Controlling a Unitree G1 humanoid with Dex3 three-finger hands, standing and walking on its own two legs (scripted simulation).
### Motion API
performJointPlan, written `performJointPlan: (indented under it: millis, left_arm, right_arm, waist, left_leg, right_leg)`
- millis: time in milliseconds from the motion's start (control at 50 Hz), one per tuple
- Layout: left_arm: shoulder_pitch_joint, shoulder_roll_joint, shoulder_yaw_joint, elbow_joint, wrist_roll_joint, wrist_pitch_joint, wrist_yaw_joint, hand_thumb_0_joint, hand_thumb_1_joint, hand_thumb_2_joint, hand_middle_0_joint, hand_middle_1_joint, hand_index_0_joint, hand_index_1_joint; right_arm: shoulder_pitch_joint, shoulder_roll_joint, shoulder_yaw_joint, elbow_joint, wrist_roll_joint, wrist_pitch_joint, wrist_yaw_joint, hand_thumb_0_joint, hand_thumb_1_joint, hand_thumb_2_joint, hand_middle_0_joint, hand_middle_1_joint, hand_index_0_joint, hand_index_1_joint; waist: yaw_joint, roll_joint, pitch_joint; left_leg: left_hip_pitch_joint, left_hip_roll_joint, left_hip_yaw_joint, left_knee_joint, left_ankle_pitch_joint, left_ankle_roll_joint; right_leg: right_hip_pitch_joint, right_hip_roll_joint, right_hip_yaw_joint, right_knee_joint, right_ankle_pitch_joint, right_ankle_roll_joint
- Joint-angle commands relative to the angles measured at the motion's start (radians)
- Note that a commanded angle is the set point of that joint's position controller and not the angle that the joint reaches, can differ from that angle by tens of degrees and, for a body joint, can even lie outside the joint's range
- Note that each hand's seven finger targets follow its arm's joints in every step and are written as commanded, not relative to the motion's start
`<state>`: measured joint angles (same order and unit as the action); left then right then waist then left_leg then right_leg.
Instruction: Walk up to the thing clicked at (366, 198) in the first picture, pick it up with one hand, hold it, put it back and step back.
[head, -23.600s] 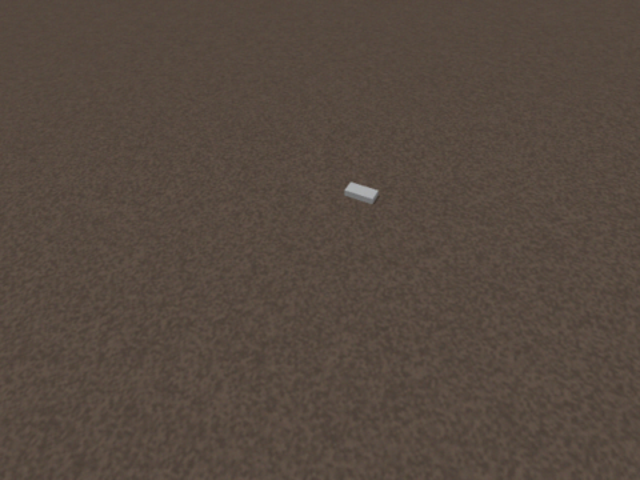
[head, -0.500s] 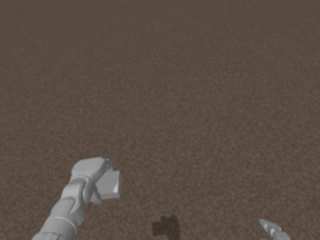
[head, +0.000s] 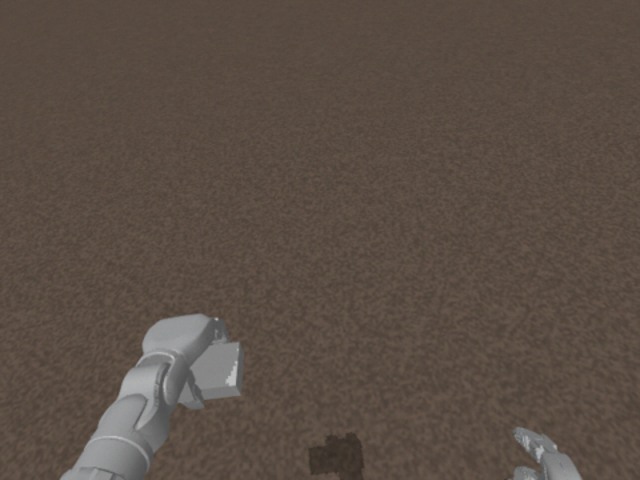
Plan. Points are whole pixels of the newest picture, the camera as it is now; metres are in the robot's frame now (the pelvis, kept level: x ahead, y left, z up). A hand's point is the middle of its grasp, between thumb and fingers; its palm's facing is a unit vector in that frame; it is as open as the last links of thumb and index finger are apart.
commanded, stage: hold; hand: left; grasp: from above
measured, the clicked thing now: (191, 373) +0.30 +0.24 -0.06
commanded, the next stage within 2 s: crouch in 0.38 s
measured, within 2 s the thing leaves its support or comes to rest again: neither
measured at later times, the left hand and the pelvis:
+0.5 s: hand (193, 366) +0.29 +0.22 -0.04, palm faces -0.44 -0.08 -0.89, open 9.5 cm; pelvis +0.01 +0.00 +0.00, yaw +0 degrees
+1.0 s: hand (210, 394) +0.31 +0.24 -0.17, palm faces -0.43 +0.00 -0.90, open 9.5 cm; pelvis -0.02 +0.00 -0.07, yaw +1 degrees
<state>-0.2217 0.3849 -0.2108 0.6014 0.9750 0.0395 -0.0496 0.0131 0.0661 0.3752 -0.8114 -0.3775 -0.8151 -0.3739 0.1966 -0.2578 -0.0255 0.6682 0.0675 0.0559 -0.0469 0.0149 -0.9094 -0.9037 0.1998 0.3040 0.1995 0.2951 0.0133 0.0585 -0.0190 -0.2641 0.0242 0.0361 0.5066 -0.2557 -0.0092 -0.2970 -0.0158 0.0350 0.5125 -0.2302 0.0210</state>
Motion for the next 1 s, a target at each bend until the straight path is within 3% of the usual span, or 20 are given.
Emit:
performJointPlan:
  millis: [0, 60, 100, 140, 160, 200, 240, 280, 340, 360, 380, 440, 460, 480, 540, 640, 720, 840, 880, 980]
  left_arm:
    - [-0.337, 0.212, 0.114, -0.196, 0.007, -0.008, 0.045, 0.000, 0.758, 0.612, -1.128, -0.478, -1.129, -0.478]
    - [-0.340, 0.225, 0.122, -0.200, 0.018, -0.009, 0.055, 0.000, 0.761, 0.657, -1.152, -0.471, -1.140, -0.486]
    - [-0.355, 0.201, 0.099, -0.208, 0.015, -0.009, 0.058, 0.000, 0.775, 0.669, -1.161, -0.489, -1.150, -0.502]
    - [-0.324, 0.206, 0.112, -0.168, 0.015, -0.006, 0.065, 0.000, 0.777, 0.656, -1.154, -0.489, -1.149, -0.497]
    - [-0.336, 0.193, 0.098, -0.197, 0.015, -0.008, 0.065, 0.000, 0.777, 0.652, -1.156, -0.479, -1.149, -0.489]
    - [-0.326, 0.221, 0.123, -0.181, 0.024, -0.005, 0.067, 0.000, 0.766, 0.667, -1.161, -0.461, -1.144, -0.481]
    - [-0.359, 0.200, 0.098, -0.211, 0.018, -0.005, 0.067, 0.000, 0.765, 0.666, -1.154, -0.482, -1.143, -0.495]
    - [-0.311, 0.200, 0.109, -0.172, 0.014, 0.001, 0.064, 0.000, 0.777, 0.671, -1.167, -0.479, -1.153, -0.495]
    - [-0.333, 0.189, 0.087, -0.204, 0.016, 0.004, 0.060, 0.000, 0.791, 0.667, -1.181, -0.456, -1.164, -0.476]
    - [-0.356, 0.202, 0.096, -0.204, 0.017, 0.002, 0.059, 0.000, 0.777, 0.675, -1.176, -0.461, -1.157, -0.483]
    - [-0.340, 0.220, 0.118, -0.180, 0.016, 0.002, 0.062, 0.000, 0.776, 0.652, -1.162, -0.465, -1.153, -0.477]
    - [-0.308, 0.183, 0.093, -0.169, 0.022, 0.002, 0.060, 0.000, 0.770, 0.676, -1.173, -0.459, -1.152, -0.483]
    - [-0.333, 0.211, 0.112, -0.190, 0.019, 0.000, 0.064, 0.000, 0.792, 0.677, -1.112, -0.535, -1.138, -0.511]
    - [-0.314, 0.224, 0.130, -0.172, 0.023, 0.000, 0.067, 0.000, 0.712, 0.619, -1.032, -0.500, -1.058, -0.473]
    - [-0.288, 0.177, 0.093, -0.158, 0.030, -0.008, 0.073, 0.000, 0.742, 0.594, -1.115, -0.489, -1.125, -0.482]
    - [-0.276, 0.163, 0.104, -0.043, 0.053, -0.038, 0.137, 0.000, 0.746, 0.602, -1.128, -0.477, -1.131, -0.477]
    - [-0.337, 0.155, 0.100, 0.059, 0.085, -0.059, 0.224, 0.000, 0.753, 0.582, -1.117, -0.474, -1.127, -0.467]
    - [-0.502, 0.154, 0.109, 0.210, 0.154, -0.084, 0.351, 0.000, 0.769, 0.624, -1.125, -0.508, -1.135, -0.501]
    - [-0.522, 0.143, 0.109, 0.270, 0.168, -0.087, 0.385, 0.000, 0.756, 0.571, -1.101, -0.517, -1.126, -0.494]
    - [-0.584, 0.206, 0.155, 0.393, 0.190, -0.090, 0.445, 0.000, 0.719, 0.596, -1.067, -0.542, -1.094, -0.518]
  right_arm:
    - [-0.094, -0.119, -0.042, -0.137, 0.003, -0.043, -0.008, 0.000, -0.899, -0.901, 0.200, 0.300, 0.200, 0.300]
    - [-0.094, -0.118, -0.041, -0.134, 0.000, -0.041, -0.007, 0.000, -0.899, -0.900, 0.200, 0.300, 0.200, 0.300]
    - [-0.097, -0.117, -0.040, -0.131, 0.001, -0.041, -0.007, 0.000, -0.901, -0.901, 0.200, 0.300, 0.200, 0.300]
    - [-0.091, -0.121, -0.042, -0.128, 0.000, -0.039, -0.007, 0.000, -0.900, -0.901, 0.200, 0.300, 0.200, 0.300]
    - [-0.092, -0.119, -0.044, -0.130, 0.001, -0.040, -0.007, 0.000, -0.899, -0.901, 0.200, 0.300, 0.200, 0.300]
    - [-0.087, -0.120, -0.047, -0.125, 0.000, -0.037, -0.006, 0.000, -0.898, -0.900, 0.200, 0.300, 0.200, 0.300]
    - [-0.088, -0.118, -0.045, -0.125, -0.001, -0.036, -0.005, 0.000, -0.899, -0.901, 0.200, 0.300, 0.200, 0.300]
    - [-0.089, -0.120, -0.047, -0.126, 0.002, -0.035, -0.006, 0.000, -0.900, -0.901, 0.200, 0.300, 0.200, 0.300]
    - [-0.094, -0.116, -0.048, -0.127, 0.003, -0.033, -0.006, 0.000, -0.899, -0.901, 0.200, 0.300, 0.200, 0.300]
    - [-0.083, -0.123, -0.049, -0.126, 0.002, -0.033, -0.006, 0.000, -0.899, -0.900, 0.200, 0.300, 0.200, 0.300]
    - [-0.085, -0.122, -0.047, -0.122, 0.002, -0.031, -0.006, 0.000, -0.899, -0.900, 0.200, 0.300, 0.200, 0.300]
    - [-0.087, -0.119, -0.049, -0.127, 0.001, -0.030, -0.005, 0.000, -0.900, -0.901, 0.200, 0.300, 0.200, 0.300]
    - [-0.088, -0.122, -0.050, -0.126, 0.002, -0.029, -0.005, 0.000, -0.893, -0.906, 0.201, 0.301, 0.201, 0.301]
    - [-0.086, -0.123, -0.051, -0.125, 0.002, -0.029, -0.004, 0.000, -0.870, -0.890, 0.201, 0.301, 0.201, 0.301]
    - [-0.071, -0.124, -0.054, -0.122, 0.000, -0.027, -0.002, 0.000, -0.892, -0.900, 0.200, 0.300, 0.200, 0.300]
    - [-0.052, -0.122, -0.056, -0.108, -0.011, -0.020, 0.003, 0.000, -0.891, -0.901, 0.200, 0.300, 0.200, 0.300]
    - [-0.017, -0.128, -0.066, -0.077, -0.026, -0.016, 0.013, 0.000, -0.890, -0.900, 0.200, 0.300, 0.200, 0.300]
    - [0.060, -0.137, -0.090, -0.038, -0.054, -0.029, 0.033, 0.000, -0.891, -0.899, 0.200, 0.300, 0.200, 0.300]
    - [0.076, -0.144, -0.097, -0.043, -0.060, -0.035, 0.037, 0.000, -0.894, -0.900, 0.200, 0.300, 0.200, 0.300]
    - [0.091, -0.158, -0.103, -0.040, -0.074, -0.056, 0.037, 0.000, -0.895, -0.900, 0.200, 0.300, 0.200, 0.300]
  waist:
    - [0.000, -0.042, -0.219]
    - [-0.001, -0.046, -0.224]
    - [-0.011, -0.045, -0.238]
    - [-0.004, -0.046, -0.212]
    - [-0.005, -0.042, -0.226]
    - [0.000, -0.044, -0.237]
    - [-0.008, -0.049, -0.245]
    - [-0.004, -0.046, -0.224]
    - [-0.002, -0.042, -0.240]
    - [-0.011, -0.052, -0.241]
    - [0.001, -0.047, -0.226]
    - [-0.005, -0.062, -0.218]
    - [0.000, -0.047, -0.231]
    - [0.008, -0.032, -0.221]
    - [-0.008, -0.054, -0.218]
    - [-0.031, -0.098, -0.167]
    - [-0.049, -0.087, -0.198]
    - [-0.082, -0.048, -0.348]
    - [-0.088, -0.033, -0.372]
    - [-0.082, -0.010, -0.483]
  left_leg:
    - [0.091, -0.039, 0.002, -0.076, 0.154, 0.020]
    - [0.091, -0.043, 0.005, -0.071, 0.164, 0.023]
    - [0.106, -0.042, 0.005, -0.067, 0.183, 0.023]
    - [0.095, -0.039, 0.002, -0.076, 0.178, 0.021]
    - [0.103, -0.040, 0.002, -0.075, 0.177, 0.020]
    - [0.107, -0.041, 0.004, -0.072, 0.200, 0.021]
    - [0.111, -0.041, 0.004, -0.069, 0.203, 0.023]
    - [0.106, -0.043, 0.008, -0.071, 0.200, 0.023]
    - [0.117, -0.041, 0.005, -0.073, 0.222, 0.021]
    - [0.117, -0.040, 0.005, -0.072, 0.216, 0.023]
    - [0.111, -0.038, 0.003, -0.079, 0.209, 0.022]
    - [0.107, -0.042, 0.005, -0.075, 0.210, 0.023]
    - [0.110, -0.042, 0.004, -0.076, 0.210, 0.021]
    - [0.105, -0.041, 0.005, -0.078, 0.212, 0.017]
    - [0.110, -0.035, 0.001, -0.070, 0.240, 0.017]
    - [0.047, -0.044, 0.001, -0.035, 0.195, 0.022]
    - [-0.025, -0.046, 0.000, 0.045, 0.176, 0.016]
    - [-0.263, -0.044, -0.001, 0.312, 0.129, 0.006]
    - [-0.361, -0.040, -0.002, 0.394, 0.095, 0.006]
    - [-0.608, -0.043, -0.011, 0.573, -0.022, 0.012]
  right_leg:
    - [0.062, 0.041, -0.026, -0.086, 0.097, -0.027]
    - [0.071, 0.035, -0.023, -0.088, 0.111, -0.024]
    - [0.067, 0.036, -0.021, -0.083, 0.135, -0.023]
    - [0.070, 0.039, -0.028, -0.085, 0.125, -0.027]
    - [0.067, 0.039, -0.026, -0.083, 0.125, -0.028]
    - [0.083, 0.037, -0.026, -0.084, 0.145, -0.027]
    - [0.081, 0.036, -0.025, -0.085, 0.155, -0.024]
    - [0.079, 0.035, -0.025, -0.092, 0.151, -0.023]
    - [0.082, 0.036, -0.027, -0.087, 0.175, -0.025]
    - [0.085, 0.036, -0.027, -0.089, 0.170, -0.025]
    - [0.091, 0.038, -0.031, -0.090, 0.158, -0.027]
    - [0.083, 0.035, -0.029, -0.092, 0.162, -0.025]
    - [0.087, 0.035, -0.028, -0.092, 0.158, -0.027]
    - [0.088, 0.037, -0.029, -0.090, 0.154, -0.030]
    - [0.074, 0.042, -0.033, -0.077, 0.181, -0.032]
    - [0.021, 0.032, -0.032, -0.065, 0.147, -0.026]
    - [-0.063, 0.030, -0.033, 0.012, 0.133, -0.028]
    - [-0.292, 0.032, -0.031, 0.253, 0.103, -0.034]
    - [-0.385, 0.031, -0.032, 0.331, 0.074, -0.040]
    - [-0.566, 0.038, -0.047, 0.525, -0.037, -0.046]
